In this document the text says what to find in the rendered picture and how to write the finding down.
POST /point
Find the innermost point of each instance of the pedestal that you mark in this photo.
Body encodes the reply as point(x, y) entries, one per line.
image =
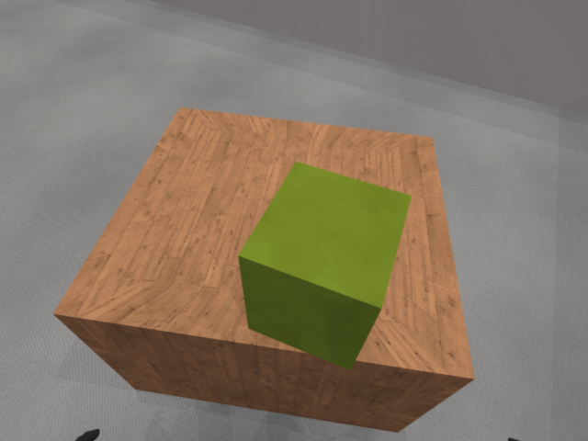
point(160, 296)

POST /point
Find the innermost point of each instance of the carton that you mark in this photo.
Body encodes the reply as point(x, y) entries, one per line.
point(317, 266)

